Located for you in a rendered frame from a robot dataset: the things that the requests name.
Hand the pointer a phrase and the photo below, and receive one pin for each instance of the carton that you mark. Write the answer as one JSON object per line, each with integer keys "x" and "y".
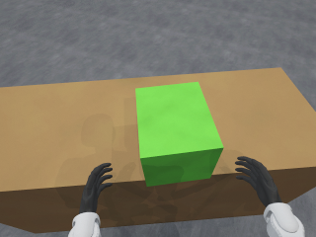
{"x": 178, "y": 139}

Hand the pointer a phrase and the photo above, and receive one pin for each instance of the pedestal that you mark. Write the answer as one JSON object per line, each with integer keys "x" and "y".
{"x": 52, "y": 136}

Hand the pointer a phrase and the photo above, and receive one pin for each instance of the left robot hand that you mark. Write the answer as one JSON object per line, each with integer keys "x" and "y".
{"x": 93, "y": 188}

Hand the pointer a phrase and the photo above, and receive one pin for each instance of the right robot hand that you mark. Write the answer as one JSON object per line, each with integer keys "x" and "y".
{"x": 260, "y": 179}

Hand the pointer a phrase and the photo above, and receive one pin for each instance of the left robot forearm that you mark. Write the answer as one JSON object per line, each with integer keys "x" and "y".
{"x": 86, "y": 224}

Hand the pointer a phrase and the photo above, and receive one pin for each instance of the right robot forearm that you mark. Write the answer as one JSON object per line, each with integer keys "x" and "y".
{"x": 281, "y": 222}

